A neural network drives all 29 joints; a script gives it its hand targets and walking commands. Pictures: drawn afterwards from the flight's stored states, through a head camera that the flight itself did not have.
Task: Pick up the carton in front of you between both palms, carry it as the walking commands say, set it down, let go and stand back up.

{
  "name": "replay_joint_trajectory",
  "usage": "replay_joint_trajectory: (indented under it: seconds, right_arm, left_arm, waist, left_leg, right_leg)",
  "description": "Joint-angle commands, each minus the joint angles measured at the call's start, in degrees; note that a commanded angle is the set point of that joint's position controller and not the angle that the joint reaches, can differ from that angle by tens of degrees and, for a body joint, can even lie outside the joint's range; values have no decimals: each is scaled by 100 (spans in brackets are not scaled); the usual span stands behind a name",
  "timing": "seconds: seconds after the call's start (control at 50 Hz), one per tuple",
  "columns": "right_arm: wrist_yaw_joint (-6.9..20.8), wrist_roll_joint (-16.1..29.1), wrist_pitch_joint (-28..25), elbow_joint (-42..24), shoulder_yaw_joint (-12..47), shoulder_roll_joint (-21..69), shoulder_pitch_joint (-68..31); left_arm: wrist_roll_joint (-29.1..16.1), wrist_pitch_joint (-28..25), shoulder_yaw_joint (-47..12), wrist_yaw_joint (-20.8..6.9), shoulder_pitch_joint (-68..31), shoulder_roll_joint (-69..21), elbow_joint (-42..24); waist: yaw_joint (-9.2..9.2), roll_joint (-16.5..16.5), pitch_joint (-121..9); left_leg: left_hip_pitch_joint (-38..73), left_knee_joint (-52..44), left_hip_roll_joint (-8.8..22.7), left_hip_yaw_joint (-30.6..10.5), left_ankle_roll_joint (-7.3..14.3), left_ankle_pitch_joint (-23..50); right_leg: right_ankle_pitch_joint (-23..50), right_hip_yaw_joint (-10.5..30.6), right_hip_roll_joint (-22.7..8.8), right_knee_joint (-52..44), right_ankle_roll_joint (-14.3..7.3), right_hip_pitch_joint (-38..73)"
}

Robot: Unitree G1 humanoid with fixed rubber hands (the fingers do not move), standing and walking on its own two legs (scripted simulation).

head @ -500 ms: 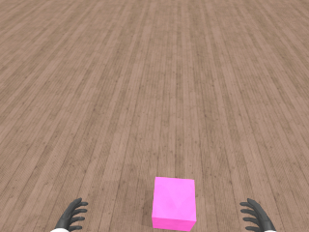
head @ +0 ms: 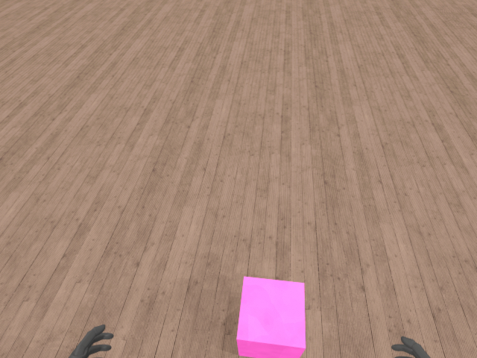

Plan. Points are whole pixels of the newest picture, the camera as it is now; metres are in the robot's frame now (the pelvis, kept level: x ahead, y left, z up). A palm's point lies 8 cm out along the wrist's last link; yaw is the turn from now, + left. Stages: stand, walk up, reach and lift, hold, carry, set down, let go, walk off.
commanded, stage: stand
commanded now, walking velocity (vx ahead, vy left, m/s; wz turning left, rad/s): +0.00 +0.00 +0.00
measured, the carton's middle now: (270, 320) +0.36 -0.07 -0.65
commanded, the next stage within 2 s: none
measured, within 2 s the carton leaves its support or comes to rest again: neither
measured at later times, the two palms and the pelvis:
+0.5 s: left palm out of the picture +0.08 +0.30 -0.09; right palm out of the picture +0.08 -0.30 -0.10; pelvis -0.01 +0.00 +0.01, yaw +0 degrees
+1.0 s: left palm out of the picture +0.07 +0.31 -0.09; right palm out of the picture +0.06 -0.31 -0.10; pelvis -0.02 +0.00 +0.01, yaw +0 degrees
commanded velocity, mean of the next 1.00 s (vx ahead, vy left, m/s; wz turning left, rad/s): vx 0.00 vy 0.00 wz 0.00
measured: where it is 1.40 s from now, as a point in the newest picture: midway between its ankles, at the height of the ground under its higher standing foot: outside the picture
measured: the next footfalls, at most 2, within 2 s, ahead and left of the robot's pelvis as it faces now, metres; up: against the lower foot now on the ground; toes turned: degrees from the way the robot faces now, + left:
none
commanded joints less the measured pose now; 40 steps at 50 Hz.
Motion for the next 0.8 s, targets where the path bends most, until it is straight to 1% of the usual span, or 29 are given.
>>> replay_joint_trajectory:
  seconds: [0.0,0.48,0.78]
  right_arm:
    - [-31,10,-81,-235,-187,-824,-44]
    - [-9,47,-141,494,-116,-1006,-205]
    - [11,71,-150,772,-87,-1082,-276]
  left_arm:
    - [-13,-68,214,22,-178,964,-203]
    - [-66,-73,136,-28,-414,1138,610]
    - [-100,-82,91,-43,-456,1244,864]
  waist:
    - [3,-179,-310]
    - [52,-190,-69]
    - [53,-189,-52]
  left_leg:
    - [-515,-352,467,-239,24,1963]
    - [-513,-883,565,-328,106,1392]
    - [-462,-991,594,-352,122,1333]
  right_leg:
    - [1743,636,-641,-340,-78,770]
    - [1134,761,-699,-794,-51,836]
    - [1113,798,-742,-887,-68,830]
